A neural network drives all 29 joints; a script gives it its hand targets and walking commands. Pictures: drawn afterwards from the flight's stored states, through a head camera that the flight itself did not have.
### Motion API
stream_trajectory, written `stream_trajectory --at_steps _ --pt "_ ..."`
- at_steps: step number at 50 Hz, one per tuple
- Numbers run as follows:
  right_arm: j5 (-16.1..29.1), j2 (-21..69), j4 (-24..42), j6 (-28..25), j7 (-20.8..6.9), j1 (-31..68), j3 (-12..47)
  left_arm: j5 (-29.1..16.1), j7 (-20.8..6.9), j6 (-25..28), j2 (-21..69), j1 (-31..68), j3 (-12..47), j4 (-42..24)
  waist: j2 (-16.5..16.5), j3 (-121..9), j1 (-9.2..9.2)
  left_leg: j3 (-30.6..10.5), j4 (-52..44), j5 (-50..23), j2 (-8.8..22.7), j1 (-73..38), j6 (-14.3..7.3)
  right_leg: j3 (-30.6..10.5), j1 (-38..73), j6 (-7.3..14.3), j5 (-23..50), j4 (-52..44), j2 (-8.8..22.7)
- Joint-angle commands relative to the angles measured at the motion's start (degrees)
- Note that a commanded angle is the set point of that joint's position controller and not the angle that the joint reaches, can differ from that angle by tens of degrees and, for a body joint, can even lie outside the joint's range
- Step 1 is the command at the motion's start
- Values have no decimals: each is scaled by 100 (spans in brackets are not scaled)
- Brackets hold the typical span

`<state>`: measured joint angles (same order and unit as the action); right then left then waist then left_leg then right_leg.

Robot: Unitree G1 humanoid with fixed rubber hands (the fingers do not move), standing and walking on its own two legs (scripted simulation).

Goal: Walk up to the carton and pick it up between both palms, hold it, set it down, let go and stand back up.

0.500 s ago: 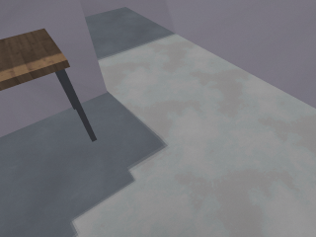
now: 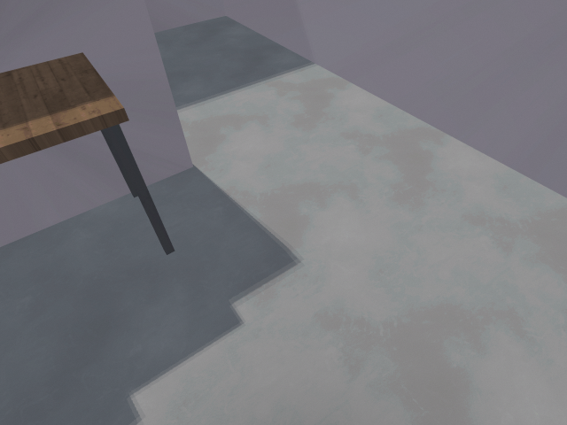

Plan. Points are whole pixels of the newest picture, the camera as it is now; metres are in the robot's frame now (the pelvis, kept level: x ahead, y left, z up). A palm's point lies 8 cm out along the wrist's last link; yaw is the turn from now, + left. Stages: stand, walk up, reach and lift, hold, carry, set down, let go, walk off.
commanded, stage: stand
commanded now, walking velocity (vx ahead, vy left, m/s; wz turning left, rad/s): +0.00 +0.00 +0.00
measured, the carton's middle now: out of the picture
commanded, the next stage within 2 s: walk up in 0.10 s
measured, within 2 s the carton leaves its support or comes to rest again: neither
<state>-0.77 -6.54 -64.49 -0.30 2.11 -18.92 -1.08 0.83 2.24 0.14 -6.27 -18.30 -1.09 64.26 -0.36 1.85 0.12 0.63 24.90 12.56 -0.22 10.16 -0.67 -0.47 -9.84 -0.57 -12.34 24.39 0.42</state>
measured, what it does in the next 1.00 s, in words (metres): steps on the spot, turning left: left foot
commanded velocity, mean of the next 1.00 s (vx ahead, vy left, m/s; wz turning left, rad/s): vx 0.12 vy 0.03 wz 0.37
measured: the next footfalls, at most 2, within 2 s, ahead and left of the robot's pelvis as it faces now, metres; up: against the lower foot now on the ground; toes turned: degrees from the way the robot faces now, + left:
left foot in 0.66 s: -0.01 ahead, +0.15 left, +0.00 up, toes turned +21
right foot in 1.22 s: +0.20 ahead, -0.02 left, +0.00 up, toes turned +26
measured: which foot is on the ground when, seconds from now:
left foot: down 0.00-0.40, up 0.42-0.64, down 0.66-1.00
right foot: down 0.00-0.64, up 0.66-1.00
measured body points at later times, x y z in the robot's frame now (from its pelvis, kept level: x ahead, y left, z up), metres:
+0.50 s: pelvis -0.02 +0.00 -0.01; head +0.01 +0.01 +0.44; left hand -0.05 +0.25 -0.17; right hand +0.05 -0.24 -0.16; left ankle -0.02 +0.10 -0.70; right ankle +0.01 -0.13 -0.74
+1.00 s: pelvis +0.00 +0.07 +0.01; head +0.01 +0.09 +0.46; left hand +0.01 +0.36 -0.12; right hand +0.10 -0.15 -0.13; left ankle -0.04 +0.13 -0.74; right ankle +0.05 -0.08 -0.67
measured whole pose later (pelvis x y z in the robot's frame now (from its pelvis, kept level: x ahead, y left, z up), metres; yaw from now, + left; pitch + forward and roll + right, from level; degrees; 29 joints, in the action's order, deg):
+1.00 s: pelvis +0.00 +0.07 +0.01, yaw +23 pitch +3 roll -3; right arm -1.2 -10.3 -52.6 -1.9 -1.5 -21.5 -2.6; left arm 1.5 -0.9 0.2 -14.0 -9.2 -5.4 53.8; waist -1.8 -2.4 3.2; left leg -2.3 15.5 10.2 -2.1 9.4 -5.3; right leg 3.3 -27.2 -2.2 -15.3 52.1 4.4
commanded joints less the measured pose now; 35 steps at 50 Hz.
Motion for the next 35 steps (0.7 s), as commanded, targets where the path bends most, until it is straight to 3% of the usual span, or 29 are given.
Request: stream_trajectory --at_steps 1,3,6,9,13,14,15,16,18,19,20,21,22,23,24,25,26,27,29,30,31,32,33,34,35 --pt "-3 -433 77 -44 29 -318 -74 -9 25 31 -296 -257 -18 -30 13 455 -5 -473 -585 35 411 411 -160 -318 -238 176 205 -409 345" --pt "-7 -396 23 -28 33 -426 -54 -7 28 -4 -374 -368 -34 0 68 489 -22 -541 -700 288 438 457 -159 -282 -204 138 72 -355 299" --pt "-15 -339 29 -34 16 -379 -24 3 34 -32 -233 -468 12 38 -137 460 -71 -587 -800 545 471 595 -177 -263 -144 130 81 -339 295" --pt "-1 -389 9 -27 16 -499 -27 -1 21 -3 -244 -485 28 81 88 362 -35 -526 -672 362 448 352 -171 -298 -305 137 -41 -418 298" --pt "-3 -342 0 -44 12 -423 -8 -1 27 38 -295 -493 22 103 -48 414 -43 -420 -608 68 398 278 -143 -350 -397 141 89 -452 362" --pt "5 -369 0 -36 20 -489 -9 -8 27 40 -332 -425 19 74 63 348 24 -419 -594 96 365 260 -147 -367 -380 148 18 -471 359" --pt "16 -832 343 -39 21 -234 -350 -30 176 32 -1231 -53 -287 -470 -43 533 -89 -946 -101 -453 641 1086 -134 166 -60 -17 -207 374 426" --pt "33 -1019 573 7 -20 178 -251 -21 226 19 -1035 -169 -289 -288 -106 535 -75 -1131 15 -380 771 1489 -251 190 -205 -28 -370 528 450" --pt "-4 -914 902 84 -64 397 -306 -3 260 -38 -692 -593 -273 -332 -170 417 -154 -1300 143 356 746 1976 -298 108 -264 37 -798 508 533" --pt "-35 -774 994 100 -65 424 -293 6 265 -53 -732 -680 -313 -388 2 326 -205 -1255 416 560 624 2356 -227 -61 -21 137 -887 377 718" --pt "-61 -633 1116 95 -67 534 -270 30 278 -69 -842 -872 -362 -405 375 168 -329 -957 1009 686 375 2672 -98 -453 236 354 -957 -26 1130" --pt "-80 -422 1164 85 -80 479 -246 72 311 -60 -1116 -911 -446 -428 1226 -115 -381 -178 2469 999 -98 2627 39 -1244 266 830 -729 -648 1994" --pt "-180 -485 1194 82 -78 361 -280 105 345 -25 -1174 -659 -446 -592 1378 -262 -321 162 3672 2008 77 2670 88 -1713 58 1363 254 -764 2732" --pt "-226 -524 1259 89 -115 527 -293 127 361 24 -1056 -603 -419 -655 667 -193 -278 3 4141 2096 396 2540 90 -1623 -299 1557 909 -804 2813" --pt "-199 -387 1293 107 -162 557 -278 137 370 74 -1099 -332 -416 -715 222 -134 -77 -135 4055 1917 557 2217 89 -1114 -625 1388 1187 -731 2540" --pt "-142 -262 1291 122 -194 421 -250 163 367 118 -1203 77 -423 -805 263 -128 161 -143 3559 1704 630 1870 77 -540 -816 1038 1290 -585 2195" --pt "-74 -245 1257 133 -205 311 -244 168 352 138 -1267 334 -438 -871 488 -160 225 13 3005 1583 550 1578 81 -52 -840 773 1365 -423 1885" --pt "-22 -289 1236 141 -200 314 -257 167 321 130 -1318 314 -457 -860 718 -203 125 218 2534 1476 401 1453 115 254 -668 640 1411 -232 1691" --pt "29 -424 1289 152 -178 400 -303 165 229 80 -1351 -32 -474 -737 1037 -325 -56 620 1781 1179 119 1281 174 464 -289 565 1497 101 1696" --pt "23 -436 1291 147 -176 316 -309 133 189 41 -1402 -82 -498 -700 1030 -364 13 769 1187 754 36 961 176 603 -306 456 1365 369 1703" --pt "17 -525 1248 116 -168 158 -334 127 146 4 -1425 -188 -525 -655 806 -379 95 796 551 223 -36 434 170 786 -554 247 1022 767 1659" --pt "-20 -794 1229 36 -156 57 -402 164 75 -26 -1309 -492 -518 -575 36 -388 119 323 -117 -250 185 -220 162 1130 -1091 -36 120 1607 1454" --pt "-59 -1494 1366 -47 -131 -75 -524 203 5 -69 -880 -519 -402 -824 -1545 -321 109 -1695 -652 -1299 1744 -786 -92 1297 -2458 -390 -2365 3059 957" --pt "-134 -1985 1311 -35 -102 -572 -611 122 76 -125 -759 183 -331 -1205 -1974 -346 474 -2594 -703 -2972 2728 -303 -962 688 -2861 -421 -2564 3662 638" --pt "-142 -1691 1144 -9 -103 -830 -562 68 63 -174 -940 758 -343 -1364 -1279 -199 579 -2534 -747 -2840 2454 6 -1154 320 -2733 -363 -2263 4035 762"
